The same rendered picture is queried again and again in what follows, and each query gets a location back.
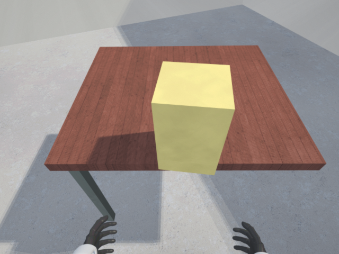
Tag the table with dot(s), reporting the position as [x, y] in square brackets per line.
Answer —
[109, 126]

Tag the robot right hand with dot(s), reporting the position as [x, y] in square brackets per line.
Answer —
[253, 241]

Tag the carton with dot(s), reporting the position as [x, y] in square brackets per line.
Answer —
[192, 106]

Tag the robot left hand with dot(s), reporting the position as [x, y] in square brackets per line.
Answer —
[95, 235]

